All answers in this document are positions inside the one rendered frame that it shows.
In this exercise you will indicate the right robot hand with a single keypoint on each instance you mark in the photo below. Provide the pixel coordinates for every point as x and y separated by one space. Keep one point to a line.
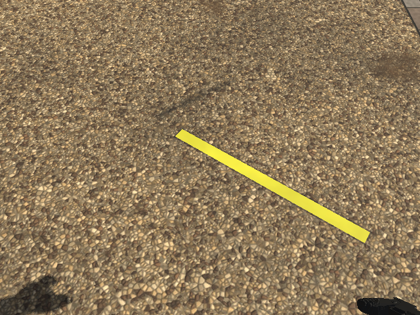
381 306

